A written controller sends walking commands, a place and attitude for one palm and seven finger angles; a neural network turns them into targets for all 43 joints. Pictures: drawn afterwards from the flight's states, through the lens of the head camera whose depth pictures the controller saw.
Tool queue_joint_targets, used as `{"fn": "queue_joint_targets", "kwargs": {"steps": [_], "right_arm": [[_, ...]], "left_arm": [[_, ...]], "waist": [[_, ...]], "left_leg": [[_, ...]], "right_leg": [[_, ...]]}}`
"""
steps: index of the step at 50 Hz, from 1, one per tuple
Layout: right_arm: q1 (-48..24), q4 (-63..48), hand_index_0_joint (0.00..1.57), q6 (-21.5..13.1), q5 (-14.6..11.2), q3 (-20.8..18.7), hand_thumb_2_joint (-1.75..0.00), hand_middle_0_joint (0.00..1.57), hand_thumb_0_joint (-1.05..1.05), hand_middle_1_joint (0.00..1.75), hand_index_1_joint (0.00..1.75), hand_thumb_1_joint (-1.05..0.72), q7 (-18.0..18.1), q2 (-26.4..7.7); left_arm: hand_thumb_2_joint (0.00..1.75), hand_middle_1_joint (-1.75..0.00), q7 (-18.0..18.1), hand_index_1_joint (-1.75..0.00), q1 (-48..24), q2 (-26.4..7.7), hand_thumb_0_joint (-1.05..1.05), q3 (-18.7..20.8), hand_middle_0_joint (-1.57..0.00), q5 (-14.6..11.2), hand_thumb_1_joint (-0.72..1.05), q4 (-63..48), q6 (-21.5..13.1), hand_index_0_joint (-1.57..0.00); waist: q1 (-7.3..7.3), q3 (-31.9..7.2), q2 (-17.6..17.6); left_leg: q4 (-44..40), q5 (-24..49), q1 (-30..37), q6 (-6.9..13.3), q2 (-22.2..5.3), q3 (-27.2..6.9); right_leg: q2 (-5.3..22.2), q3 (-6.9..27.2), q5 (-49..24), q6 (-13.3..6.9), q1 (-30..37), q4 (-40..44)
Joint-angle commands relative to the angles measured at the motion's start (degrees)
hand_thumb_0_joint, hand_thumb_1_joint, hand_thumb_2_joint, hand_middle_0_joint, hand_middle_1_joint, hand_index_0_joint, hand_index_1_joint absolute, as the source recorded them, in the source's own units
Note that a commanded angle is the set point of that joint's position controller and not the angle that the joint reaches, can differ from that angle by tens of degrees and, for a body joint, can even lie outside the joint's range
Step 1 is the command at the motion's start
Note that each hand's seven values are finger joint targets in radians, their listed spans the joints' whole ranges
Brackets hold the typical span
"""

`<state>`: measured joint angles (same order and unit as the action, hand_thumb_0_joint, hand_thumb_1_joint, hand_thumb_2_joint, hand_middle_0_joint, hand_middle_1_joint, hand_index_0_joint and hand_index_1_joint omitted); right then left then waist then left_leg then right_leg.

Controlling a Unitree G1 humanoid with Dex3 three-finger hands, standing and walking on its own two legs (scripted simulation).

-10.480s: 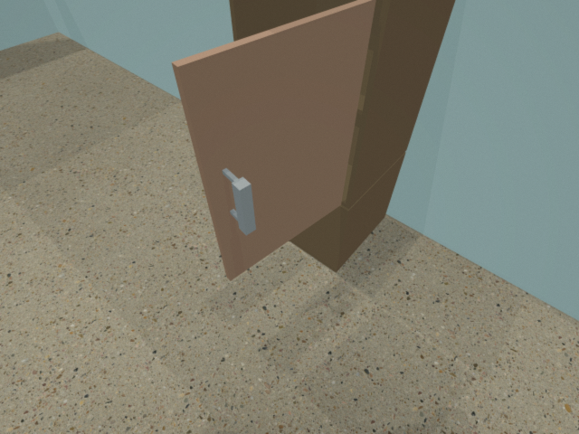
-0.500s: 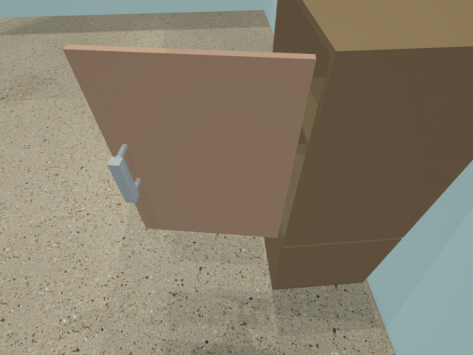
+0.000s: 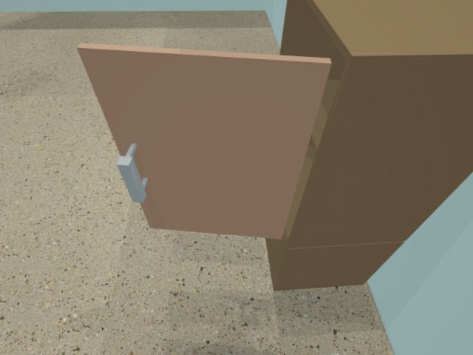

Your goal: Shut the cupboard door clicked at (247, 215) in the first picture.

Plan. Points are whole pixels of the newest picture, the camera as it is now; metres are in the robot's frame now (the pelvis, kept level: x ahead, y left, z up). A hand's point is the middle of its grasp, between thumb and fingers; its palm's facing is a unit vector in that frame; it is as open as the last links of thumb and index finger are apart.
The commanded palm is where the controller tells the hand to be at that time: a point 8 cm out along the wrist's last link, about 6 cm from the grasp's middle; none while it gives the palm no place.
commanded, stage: shuffle to correct the standing spot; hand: left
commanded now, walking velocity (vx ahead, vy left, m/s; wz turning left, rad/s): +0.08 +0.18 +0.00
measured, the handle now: (136, 173) +0.50 +0.27 -0.04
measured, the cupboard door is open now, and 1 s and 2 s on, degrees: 81 81 81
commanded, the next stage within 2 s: come to a stop and stand still in 0.52 s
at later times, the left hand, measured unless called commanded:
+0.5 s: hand out of the picture +0.05 +0.23 -0.18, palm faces +0.03 -0.96 -0.27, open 7.4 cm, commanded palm none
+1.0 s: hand out of the picture +0.06 +0.31 -0.18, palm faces +0.04 -0.98 -0.22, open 7.4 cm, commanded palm none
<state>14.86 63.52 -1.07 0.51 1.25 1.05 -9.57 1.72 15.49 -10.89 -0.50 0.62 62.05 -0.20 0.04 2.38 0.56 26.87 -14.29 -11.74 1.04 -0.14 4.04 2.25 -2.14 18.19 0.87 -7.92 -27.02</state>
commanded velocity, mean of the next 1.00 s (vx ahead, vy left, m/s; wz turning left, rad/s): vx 0.03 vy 0.05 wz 0.00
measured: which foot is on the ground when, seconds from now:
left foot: down 0.00-0.50, up 0.52-0.76, down 0.78-1.00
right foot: down 0.00-0.80, up 0.82-1.00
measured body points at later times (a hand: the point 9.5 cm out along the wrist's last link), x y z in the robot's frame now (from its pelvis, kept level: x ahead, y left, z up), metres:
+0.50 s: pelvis +0.03 +0.03 -0.02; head +0.06 +0.02 +0.43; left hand +0.05 +0.28 -0.16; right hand +0.06 -0.20 -0.18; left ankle +0.00 +0.11 -0.74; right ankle +0.00 -0.07 -0.74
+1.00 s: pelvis +0.04 +0.11 +0.00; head +0.07 +0.13 +0.44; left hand +0.06 +0.36 -0.17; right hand +0.13 -0.11 -0.15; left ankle +0.10 +0.22 -0.74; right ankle +0.00 -0.01 -0.70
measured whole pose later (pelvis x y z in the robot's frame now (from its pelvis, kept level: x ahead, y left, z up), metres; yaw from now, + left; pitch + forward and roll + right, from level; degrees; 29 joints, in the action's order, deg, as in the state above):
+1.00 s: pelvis +0.04 +0.11 +0.00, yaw +0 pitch +0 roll -1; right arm 8.3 56.4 0.6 1.7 -0.6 1.3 -8.3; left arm 0.9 14.2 -13.1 2.9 1.2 57.0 3.1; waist 0.7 4.2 1.9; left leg 30.1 -10.8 -19.5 1.5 -2.4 4.5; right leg 1.0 -3.0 29.4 0.4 -19.3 -49.9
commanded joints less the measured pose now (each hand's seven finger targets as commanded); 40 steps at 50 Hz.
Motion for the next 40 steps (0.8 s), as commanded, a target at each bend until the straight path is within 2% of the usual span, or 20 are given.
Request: {"fn": "queue_joint_targets", "kwargs": {"steps": [1,10,13,15,16,17,19,22,23,24,25,26,28,30,34,36,37,38,39,40], "right_arm": [[1.82,-2.09,0.20,-0.46,0.15,-1.25,-0.90,0.20,0.00,0.30,0.30,-0.90,0.23,-6.20],[1.28,-5.60,0.20,0.99,0.60,-2.34,-0.90,0.20,0.00,0.30,0.30,-0.90,-0.32,-6.27],[3.04,-5.90,0.20,0.77,0.72,-2.68,-0.90,0.20,0.00,0.30,0.30,-0.90,-0.33,-7.26],[5.51,-5.84,0.20,0.74,0.90,-3.18,-0.90,0.20,0.00,0.30,0.30,-0.90,-0.01,-10.28],[6.44,-5.82,0.20,0.83,0.85,-3.25,-0.90,0.20,0.00,0.30,0.30,-0.90,0.23,-10.21],[6.99,-6.16,0.20,0.91,0.88,-3.10,-0.90,0.20,0.00,0.30,0.30,-0.90,0.36,-10.00],[4.59,-7.37,0.20,1.10,1.13,-2.91,-0.90,0.20,0.00,0.30,0.30,-0.90,0.34,-9.55],[0.24,-9.08,0.20,1.08,0.78,-2.93,-0.90,0.20,0.00,0.30,0.30,-0.90,0.30,-9.45],[-0.26,-9.63,0.20,0.90,0.29,-2.96,-0.90,0.20,0.00,0.30,0.30,-0.90,0.13,-8.70],[-0.57,-11.00,0.20,0.85,-0.10,-3.02,-0.90,0.20,0.00,0.30,0.30,-0.90,-0.25,-6.83],[-2.12,-12.15,0.20,1.18,0.50,-3.36,-0.90,0.20,0.00,0.30,0.30,-0.90,-0.43,-7.09],[-4.37,-12.20,0.20,1.96,0.93,-3.51,-0.90,0.20,0.00,0.30,0.30,-0.90,-0.29,-6.74],[-5.07,-12.30,0.20,2.00,0.76,-3.59,-0.90,0.20,0.00,0.30,0.30,-0.90,-0.94,-6.19],[-5.26,-12.58,0.20,2.62,0.41,-3.51,-0.90,0.20,0.00,0.30,0.30,-0.90,-1.78,-5.24],[-4.65,-12.49,0.20,2.46,-0.21,-3.47,-0.90,0.20,0.00,0.30,0.30,-0.90,-2.29,-3.45],[-1.20,-10.96,0.20,1.74,-0.08,-3.69,-0.90,0.20,0.00,0.30,0.30,-0.90,-2.00,-3.29],[1.73,-9.88,0.20,1.28,0.09,-3.74,-0.90,0.20,0.00,0.30,0.30,-0.90,-1.82,-4.83],[4.02,-9.24,0.20,0.74,0.40,-4.49,-0.90,0.20,0.00,0.30,0.30,-0.90,-1.47,-7.93],[5.24,-9.64,0.20,0.32,0.74,-4.97,-0.90,0.20,0.00,0.30,0.30,-0.90,-1.07,-12.18],[4.83,-10.12,0.20,0.63,0.88,-4.86,-0.90,0.20,0.00,0.30,0.30,-0.90,-0.62,-13.02]], "left_arm": [[0.90,-0.30,0.46,-0.30,3.58,-6.40,0.00,1.31,-0.20,0.20,0.90,-1.63,-0.85,-0.20],[0.90,-0.30,0.77,-0.30,4.38,-9.73,0.00,3.80,-0.20,0.64,0.90,-3.46,0.15,-0.20],[0.90,-0.30,0.76,-0.30,3.29,-9.03,0.00,4.16,-0.20,0.82,0.90,-4.78,0.63,-0.20],[0.90,-0.30,0.72,-0.30,2.47,-6.27,0.00,3.67,-0.20,0.96,0.90,-5.80,1.12,-0.20],[0.90,-0.30,0.72,-0.30,1.47,-4.76,0.00,3.18,-0.20,1.04,0.90,-6.68,1.17,-0.20],[0.90,-0.30,0.74,-0.30,0.23,-4.51,0.00,2.96,-0.20,0.86,0.90,-7.17,1.23,-0.20],[0.90,-0.30,0.53,-0.30,0.28,-3.53,0.00,3.07,-0.20,0.61,0.90,-7.28,1.04,-0.20],[0.90,-0.30,0.42,-0.30,6.06,-2.82,0.00,3.06,-0.20,0.68,0.90,-5.65,0.43,-0.20],[0.90,-0.30,0.75,-0.30,8.76,-5.05,0.00,3.48,-0.20,0.83,0.90,-4.98,-0.19,-0.20],[0.90,-0.30,1.11,-0.30,10.90,-9.69,0.00,4.48,-0.20,1.17,0.90,-4.56,-0.72,-0.20],[0.90,-0.30,1.02,-0.30,12.53,-12.51,0.00,4.87,-0.20,0.86,0.90,-4.65,-0.97,-0.20],[0.90,-0.30,1.45,-0.30,13.32,-12.08,0.00,5.22,-0.20,0.83,0.90,-4.31,-1.28,-0.20],[0.90,-0.30,1.71,-0.30,9.61,-10.48,0.00,4.90,-0.20,1.36,0.90,-5.39,-1.27,-0.20],[0.90,-0.30,1.43,-0.30,6.84,-10.64,0.00,4.97,-0.20,1.47,0.90,-6.63,-1.18,-0.20],[0.90,-0.30,0.68,-0.30,3.05,-11.96,0.00,5.34,-0.20,1.89,0.90,-8.47,-0.43,-0.20],[0.90,-0.30,0.50,-0.30,1.94,-11.79,0.00,5.25,-0.20,1.66,0.90,-8.73,0.17,-0.20],[0.90,-0.30,0.49,-0.30,2.24,-11.12,0.00,5.07,-0.20,1.34,0.90,-8.71,0.55,-0.20],[0.90,-0.30,0.47,-0.30,4.45,-8.77,0.00,4.55,-0.20,1.06,0.90,-8.74,0.91,-0.20],[0.90,-0.30,0.54,-0.30,6.57,-5.27,0.00,3.92,-0.20,0.37,0.90,-8.92,1.40,-0.20],[0.90,-0.30,0.85,-0.30,6.11,-4.49,0.00,3.40,-0.20,0.43,0.90,-9.30,1.51,-0.20]], "waist": [[0.92,0.80,0.03],[0.98,2.52,5.74],[0.21,1.53,0.59],[-0.38,0.57,-9.57],[-0.46,1.13,-12.15],[-0.86,0.82,-11.64],[0.32,-0.83,-8.45],[3.88,-3.08,-4.37],[5.01,-3.82,0.71],[4.89,-3.65,12.88],[5.57,-2.11,11.69],[5.99,-1.24,11.90],[4.36,0.72,9.70],[3.11,-0.44,10.76],[1.86,0.44,13.19],[0.11,-0.96,12.43],[-0.99,-2.26,8.78],[-1.08,-5.64,-0.58],[-0.89,-7.35,-12.83],[-1.44,-5.33,-12.04]], "left_leg": [[-3.96,9.01,-0.25,0.86,-4.61,-4.64],[3.63,1.74,-5.01,-0.21,-1.24,-0.72],[0.96,8.25,-0.86,1.02,-3.13,-3.23],[-4.31,16.17,3.54,5.51,-9.74,-12.09],[-6.31,21.16,6.23,8.72,-12.39,-15.21],[-7.27,23.73,6.73,10.83,-13.93,-16.53],[-5.47,27.56,5.45,12.14,-13.73,-14.53],[-0.13,24.98,0.29,8.82,-9.75,-8.53],[4.63,17.04,-5.56,5.91,-6.96,-6.21],[13.31,-0.33,-16.99,1.43,-0.46,-0.18],[23.30,-18.38,-21.18,-0.95,1.45,-0.92],[30.29,-19.64,-23.11,-1.53,-0.03,-3.54],[35.55,-15.56,-26.25,-1.88,-1.61,-5.08],[32.54,-11.00,-23.58,-2.68,-1.70,-2.97],[16.76,-4.85,-11.29,-2.88,0.26,2.20],[6.57,3.77,-1.69,-2.90,1.71,4.63],[1.67,8.96,3.89,-2.82,0.26,3.85],[0.76,20.01,10.52,-1.41,-5.39,-0.81],[-3.55,30.77,9.51,4.03,-16.82,-14.84],[-7.83,26.61,2.26,8.54,-20.67,-18.51]], "right_leg": [[4.75,4.08,-10.01,-2.79,-1.59,4.17],[11.52,10.13,-6.95,-6.47,-3.38,4.01],[8.24,5.48,-6.38,-4.98,-6.09,-2.01],[1.57,-2.91,4.24,-2.30,-11.21,-12.43],[-0.17,-3.77,12.21,-1.69,-15.52,-17.09],[0.28,-2.80,17.15,-2.02,-17.71,-21.73],[1.42,-2.50,15.72,-2.59,-15.59,-21.49],[1.87,-3.10,0.94,-2.48,-3.79,-5.61],[6.17,2.21,-7.28,-3.64,3.70,1.31],[19.34,19.01,-19.69,-8.68,10.89,6.01],[28.27,25.28,-31.40,-15.29,9.37,8.37],[28.25,25.15,-39.76,-16.78,8.11,7.35],[23.38,16.29,-43.97,-14.59,7.62,4.66],[19.26,8.13,-40.74,-11.14,5.06,4.55],[14.13,2.07,-29.34,-7.62,-4.54,3.90],[10.67,-0.60,-21.52,-4.87,-8.14,-0.35],[9.14,-1.36,-16.07,-3.50,-10.09,-4.35],[6.20,-2.82,-6.20,-1.33,-12.61,-10.52],[1.56,-4.70,12.84,1.16,-14.93,-16.80],[0.35,-1.67,19.58,0.40,-12.73,-23.95]]}}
